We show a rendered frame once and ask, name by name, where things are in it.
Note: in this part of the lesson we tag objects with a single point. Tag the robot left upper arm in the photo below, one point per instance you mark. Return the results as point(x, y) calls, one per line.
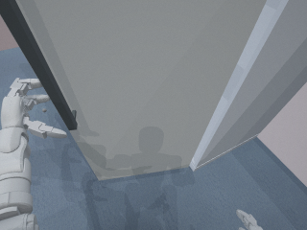
point(25, 221)

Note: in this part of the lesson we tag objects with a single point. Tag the fridge door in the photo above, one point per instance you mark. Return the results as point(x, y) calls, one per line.
point(144, 76)

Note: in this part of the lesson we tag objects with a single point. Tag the handle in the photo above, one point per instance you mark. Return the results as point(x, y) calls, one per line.
point(22, 34)

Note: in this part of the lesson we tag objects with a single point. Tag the right robot hand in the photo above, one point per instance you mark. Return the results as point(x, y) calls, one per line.
point(249, 221)

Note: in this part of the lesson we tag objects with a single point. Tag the left robot forearm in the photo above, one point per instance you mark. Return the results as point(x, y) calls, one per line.
point(15, 173)

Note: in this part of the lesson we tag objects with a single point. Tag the left robot hand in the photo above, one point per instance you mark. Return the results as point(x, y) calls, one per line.
point(17, 103)

